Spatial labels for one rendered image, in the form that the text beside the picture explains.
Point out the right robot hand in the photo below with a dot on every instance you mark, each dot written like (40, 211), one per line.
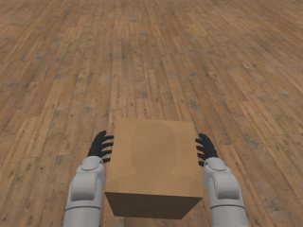
(208, 149)

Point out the carton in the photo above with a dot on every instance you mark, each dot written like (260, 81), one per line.
(154, 169)

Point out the right robot forearm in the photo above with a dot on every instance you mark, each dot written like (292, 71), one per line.
(224, 194)

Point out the left robot hand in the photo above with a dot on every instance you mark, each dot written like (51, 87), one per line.
(97, 146)

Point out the left robot forearm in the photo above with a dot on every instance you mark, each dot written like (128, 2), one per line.
(84, 194)

